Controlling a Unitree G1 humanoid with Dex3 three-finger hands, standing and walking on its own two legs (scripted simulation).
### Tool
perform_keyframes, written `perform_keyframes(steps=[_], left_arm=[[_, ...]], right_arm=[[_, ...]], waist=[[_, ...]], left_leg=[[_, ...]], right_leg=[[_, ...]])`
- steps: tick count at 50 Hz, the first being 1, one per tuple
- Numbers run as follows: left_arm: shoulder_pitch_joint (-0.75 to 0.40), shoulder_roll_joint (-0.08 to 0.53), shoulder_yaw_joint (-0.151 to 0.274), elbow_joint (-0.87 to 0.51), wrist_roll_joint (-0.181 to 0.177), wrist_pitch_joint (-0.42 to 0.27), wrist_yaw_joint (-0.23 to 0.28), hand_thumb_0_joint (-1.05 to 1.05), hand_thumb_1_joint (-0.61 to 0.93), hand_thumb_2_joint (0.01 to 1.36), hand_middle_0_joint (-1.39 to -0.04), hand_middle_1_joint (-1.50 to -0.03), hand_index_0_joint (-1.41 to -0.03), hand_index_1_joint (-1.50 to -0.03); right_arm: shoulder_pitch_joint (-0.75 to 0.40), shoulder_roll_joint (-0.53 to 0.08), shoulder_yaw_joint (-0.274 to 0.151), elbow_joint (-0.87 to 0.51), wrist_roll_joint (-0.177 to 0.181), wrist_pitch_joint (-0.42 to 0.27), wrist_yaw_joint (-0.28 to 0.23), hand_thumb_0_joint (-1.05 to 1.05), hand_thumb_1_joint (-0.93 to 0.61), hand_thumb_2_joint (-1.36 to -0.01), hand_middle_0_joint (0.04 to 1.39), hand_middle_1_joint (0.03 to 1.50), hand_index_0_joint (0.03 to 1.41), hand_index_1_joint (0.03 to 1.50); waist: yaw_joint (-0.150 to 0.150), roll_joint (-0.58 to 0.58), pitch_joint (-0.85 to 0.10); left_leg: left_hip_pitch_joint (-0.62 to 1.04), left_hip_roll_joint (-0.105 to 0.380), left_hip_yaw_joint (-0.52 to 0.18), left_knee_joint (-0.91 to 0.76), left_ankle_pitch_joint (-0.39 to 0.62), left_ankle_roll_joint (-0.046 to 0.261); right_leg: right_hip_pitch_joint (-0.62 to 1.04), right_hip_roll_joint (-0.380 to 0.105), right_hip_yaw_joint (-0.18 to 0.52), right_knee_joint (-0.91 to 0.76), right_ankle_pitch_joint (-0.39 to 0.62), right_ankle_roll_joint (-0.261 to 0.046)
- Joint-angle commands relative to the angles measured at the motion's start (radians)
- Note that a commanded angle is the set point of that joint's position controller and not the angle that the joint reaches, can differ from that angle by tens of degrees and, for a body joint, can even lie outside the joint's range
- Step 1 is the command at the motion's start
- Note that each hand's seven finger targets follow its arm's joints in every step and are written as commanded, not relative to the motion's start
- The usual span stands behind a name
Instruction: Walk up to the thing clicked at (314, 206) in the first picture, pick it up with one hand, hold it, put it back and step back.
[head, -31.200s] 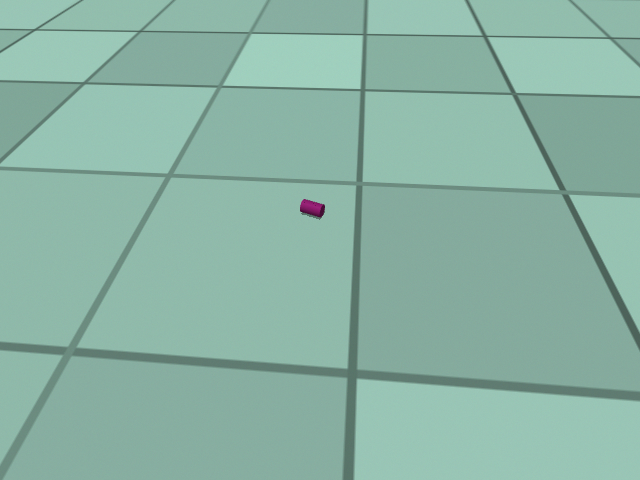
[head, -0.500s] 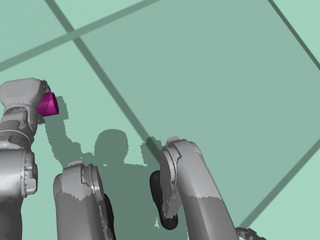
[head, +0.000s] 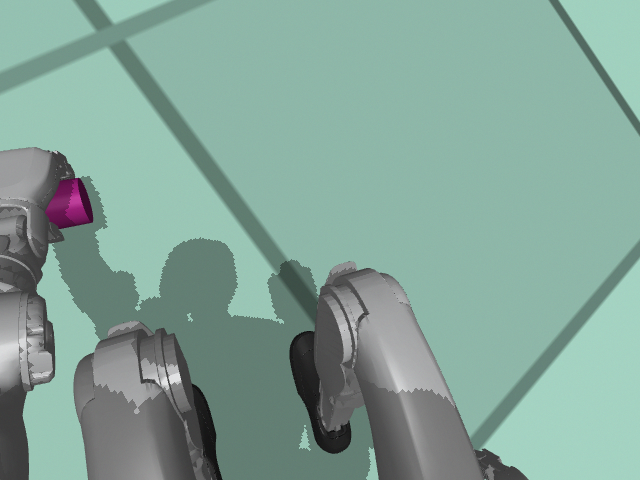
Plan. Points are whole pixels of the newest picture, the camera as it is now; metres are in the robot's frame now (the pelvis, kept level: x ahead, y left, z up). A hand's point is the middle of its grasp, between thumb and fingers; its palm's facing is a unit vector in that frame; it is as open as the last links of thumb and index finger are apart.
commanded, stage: lower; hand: left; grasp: from above
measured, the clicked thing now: (43, 207) +0.49 +0.25 -0.24
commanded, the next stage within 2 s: rest in 0.02 s
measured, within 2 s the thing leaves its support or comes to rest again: rests again in 1.70 s
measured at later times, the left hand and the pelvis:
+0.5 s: hand (53, 208) +0.49 +0.24 -0.25, palm faces -0.46 -0.11 -0.88, open 8.8 cm; pelvis +0.00 +0.00 -0.02, yaw -3 degrees
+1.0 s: hand (60, 210) +0.49 +0.24 -0.27, palm faces -0.45 -0.10 -0.89, open 8.7 cm; pelvis +0.00 +0.00 -0.03, yaw -5 degrees
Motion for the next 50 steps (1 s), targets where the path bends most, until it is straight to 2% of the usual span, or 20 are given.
perform_keyframes(steps=[1, 2, 5, 12, 13, 15, 20, 21, 22, 24, 27, 29, 30, 32, 35, 41, 42, 43, 45, 50], left_arm=[[-0.401, 0.281, 0.049, -0.212, -0.001, -0.013, 0.072, 0.000, 0.796, 0.526, -1.226, -0.287, -1.203, -0.311], [-0.350, 0.263, 0.041, -0.164, -0.008, -0.005, 0.080, 0.000, 0.812, 0.525, -1.233, -0.287, -1.212, -0.310], [-0.427, 0.271, 0.041, -0.185, -0.001, -0.005, 0.101, 0.000, 0.852, 0.498, -1.240, -0.303, -1.230, -0.314], [-0.414, 0.293, 0.053, -0.168, -0.001, 0.002, 0.123, 0.000, 0.781, 0.483, -1.180, -0.253, -1.167, -0.266], [-0.322, 0.275, 0.037, -0.082, 0.003, 0.016, 0.123, 0.000, 0.760, 0.497, -1.175, -0.258, -1.159, -0.276], [-0.338, 0.272, 0.030, -0.055, -0.006, 0.018, 0.120, 0.000, 0.770, 0.462, -1.163, -0.262, -1.157, -0.269], [-0.382, 0.311, 0.050, -0.089, -0.027, 0.009, 0.118, 0.000, 0.745, 0.453, -1.153, -0.248, -1.143, -0.258], [-0.370, 0.364, 0.081, -0.120, -0.023, 0.003, 0.123, 0.000, 0.742, 0.442, -1.143, -0.252, -1.136, -0.259], [-0.355, 0.337, 0.065, -0.083, -0.020, 0.003, 0.121, 0.000, 0.735, 0.452, -1.154, -0.242, -1.141, -0.256], [-0.355, 0.396, 0.116, -0.072, -0.006, -0.006, 0.133, 0.000, 0.784, 0.445, -1.171, -0.263, -1.165, -0.268], [-0.352, 0.383, 0.110, -0.064, 0.002, -0.021, 0.132, 0.000, 0.797, 0.456, -1.187, -0.261, -1.178, -0.270], [-0.387, 0.335, 0.051, -0.112, 0.004, -0.032, 0.127, 0.000, 0.788, 0.431, -1.174, -0.261, -1.170, -0.265], [-0.364, 0.393, 0.094, -0.071, 0.013, -0.030, 0.135, 0.000, 0.816, 0.428, -1.177, -0.286, -1.180, -0.282], [-0.364, 0.380, 0.068, -0.092, 0.012, -0.036, 0.137, 0.000, 0.809, 0.439, -1.187, -0.259, -1.182, -0.263], [-0.366, 0.413, 0.105, -0.059, 0.021, -0.037, 0.151, 0.000, 0.846, 0.463, -1.212, -0.270, -1.207, -0.276], [-0.364, 0.409, 0.092, -0.043, 0.023, -0.038, 0.172, 0.000, 0.841, 0.456, -1.207, -0.264, -1.200, -0.271], [-0.387, 0.368, 0.052, -0.056, 0.016, -0.040, 0.169, 0.000, 0.847, 0.421, -1.204, -0.254, -1.203, -0.256], [-0.366, 0.430, 0.095, -0.031, 0.019, -0.037, 0.180, 0.000, 0.838, 0.416, -1.197, -0.256, -1.197, -0.256], [-0.379, 0.396, 0.065, -0.027, 0.021, -0.033, 0.176, 0.000, 0.857, 0.386, -1.210, -0.238, -1.212, -0.236], [-0.346, 0.443, 0.093, -0.005, 0.015, -0.023, 0.187, 0.000, 0.861, 0.380, -1.206, -0.248, -1.211, -0.242]], right_arm=[[0.272, -0.266, -0.065, 0.021, -0.014, -0.003, -0.003, 0.000, -0.903, -0.900, 0.200, 0.300, 0.200, 0.300], [0.250, -0.265, -0.066, 0.011, -0.011, -0.003, -0.002, 0.000, -0.900, -0.899, 0.200, 0.300, 0.200, 0.300], [0.245, -0.274, -0.059, 0.010, -0.020, -0.012, 0.006, 0.000, -0.898, -0.897, 0.200, 0.300, 0.200, 0.300], [0.242, -0.288, -0.041, 0.008, -0.029, -0.029, 0.026, 0.000, -0.886, -0.893, 0.201, 0.300, 0.200, 0.300], [0.232, -0.291, -0.040, 0.003, -0.022, -0.026, 0.027, 0.000, -0.887, -0.894, 0.201, 0.300, 0.200, 0.300], [0.233, -0.296, -0.033, -0.007, -0.024, -0.035, 0.034, 0.000, -0.885, -0.892, 0.201, 0.300, 0.200, 0.300], [0.241, -0.311, -0.019, -0.005, -0.028, -0.050, 0.042, 0.000, -0.889, -0.894, 0.201, 0.300, 0.200, 0.300], [0.227, -0.326, -0.022, -0.031, -0.024, -0.053, 0.040, 0.000, -0.887, -0.894, 0.201, 0.300, 0.200, 0.300], [0.221, -0.316, -0.014, -0.027, -0.025, -0.052, 0.039, 0.000, -0.890, -0.895, 0.201, 0.300, 0.200, 0.300], [0.245, -0.333, -0.018, -0.018, -0.032, -0.051, 0.040, 0.000, -0.888, -0.895, 0.201, 0.300, 0.200, 0.300], [0.234, -0.332, -0.014, -0.023, -0.040, -0.056, 0.045, 0.000, -0.890, -0.896, 0.201, 0.300, 0.200, 0.300], [0.208, -0.320, 0.001, -0.043, -0.040, -0.063, 0.048, 0.000, -0.890, -0.896, 0.201, 0.300, 0.200, 0.300], [0.217, -0.336, -0.003, -0.026, -0.046, -0.066, 0.048, 0.000, -0.890, -0.896, 0.201, 0.300, 0.200, 0.300], [0.205, -0.341, 0.001, -0.040, -0.043, -0.071, 0.052, 0.000, -0.890, -0.897, 0.201, 0.300, 0.200, 0.300], [0.224, -0.359, 0.000, -0.023, -0.057, -0.079, 0.060, 0.000, -0.888, -0.896, 0.201, 0.300, 0.200, 0.300], [0.200, -0.370, 0.006, -0.031, -0.059, -0.094, 0.073, 0.000, -0.889, -0.897, 0.201, 0.300, 0.200, 0.300], [0.180, -0.361, 0.017, -0.049, -0.056, -0.098, 0.077, 0.000, -0.889, -0.897, 0.201, 0.300, 0.200, 0.300], [0.200, -0.372, 0.016, -0.026, -0.060, -0.099, 0.077, 0.000, -0.890, -0.898, 0.201, 0.301, 0.200, 0.301], [0.197, -0.367, 0.024, -0.044, -0.062, -0.104, 0.087, 0.000, -0.891, -0.898, 0.201, 0.300, 0.200, 0.300], [0.207, -0.380, 0.033, -0.046, -0.063, -0.112, 0.092, 0.000, -0.891, -0.898, 0.201, 0.300, 0.200, 0.300]], waist=[[-0.026, 0.400, -0.785], [-0.007, 0.392, -0.788], [-0.044, 0.433, -0.750], [-0.063, 0.418, -0.717], [-0.034, 0.422, -0.710], [-0.055, 0.406, -0.675], [-0.081, 0.395, -0.656], [-0.063, 0.411, -0.687], [-0.063, 0.398, -0.686], [-0.078, 0.406, -0.678], [-0.082, 0.425, -0.642], [-0.087, 0.454, -0.656], [-0.102, 0.464, -0.640], [-0.090, 0.482, -0.636], [-0.115, 0.468, -0.592], [-0.114, 0.490, -0.587], [-0.120, 0.492, -0.580], [-0.121, 0.480, -0.590], [-0.134, 0.481, -0.575], [-0.125, 0.452, -0.567]], left_leg=[[0.541, -0.021, 0.025, -0.202, 0.298, -0.011], [0.530, -0.019, 0.024, -0.207, 0.291, -0.010], [0.532, -0.014, 0.013, -0.209, 0.255, -0.014], [0.507, -0.010, 0.000, -0.181, 0.255, -0.013], [0.505, -0.012, 0.003, -0.192, 0.263, -0.014], [0.462, -0.012, 0.007, -0.177, 0.250, -0.007], [0.469, -0.003, -0.011, -0.151, 0.277, -0.010], [0.476, -0.004, -0.013, -0.159, 0.298, -0.013], [0.477, -0.003, -0.015, -0.153, 0.292, -0.012], [0.458, -0.004, -0.013, -0.144, 0.299, -0.013], [0.450, -0.003, -0.014, -0.142, 0.265, -0.015], [0.483, -0.002, -0.020, -0.151, 0.260, -0.018], [0.492, 0.003, -0.022, -0.137, 0.265, -0.019], [0.492, 0.003, -0.027, -0.145, 0.263, -0.022], [0.495, 0.010, -0.042, -0.133, 0.265, -0.026], [0.516, 0.014, -0.065, -0.147, 0.267, -0.035], [0.504, 0.014, -0.064, -0.143, 0.262, -0.032], [0.498, 0.015, -0.059, -0.134, 0.264, -0.027], [0.493, 0.015, -0.052, -0.124, 0.282, -0.027], [0.454, 0.013, -0.044, -0.121, 0.270, -0.017]], right_leg=[[0.454, 0.048, -0.015, -0.186, 0.303, -0.002], [0.451, 0.052, -0.018, -0.182, 0.298, -0.004], [0.397, 0.054, -0.031, -0.174, 0.266, -0.009], [0.390, 0.058, -0.046, -0.153, 0.270, -0.007], [0.403, 0.061, -0.044, -0.158, 0.271, -0.009], [0.397, 0.062, -0.045, -0.159, 0.263, -0.005], [0.397, 0.059, -0.054, -0.139, 0.291, -0.002], [0.424, 0.063, -0.059, -0.141, 0.303, -0.004], [0.422, 0.064, -0.058, -0.135, 0.300, -0.004], [0.442, 0.063, -0.062, -0.137, 0.311, -0.002], [0.418, 0.066, -0.069, -0.140, 0.279, -0.007], [0.413, 0.069, -0.072, -0.143, 0.275, -0.007], [0.409, 0.068, -0.078, -0.134, 0.286, -0.004], [0.402, 0.069, -0.081, -0.131, 0.276, -0.007], [0.366, 0.064, -0.093, -0.120, 0.280, -0.002], [0.350, 0.067, -0.106, -0.111, 0.280, -0.005], [0.354, 0.071, -0.103, -0.112, 0.280, -0.004], [0.382, 0.073, -0.104, -0.117, 0.289, 0.000], [0.393, 0.075, -0.100, -0.113, 0.305, 0.001], [0.438, 0.079, -0.096, -0.133, 0.305, 0.006]])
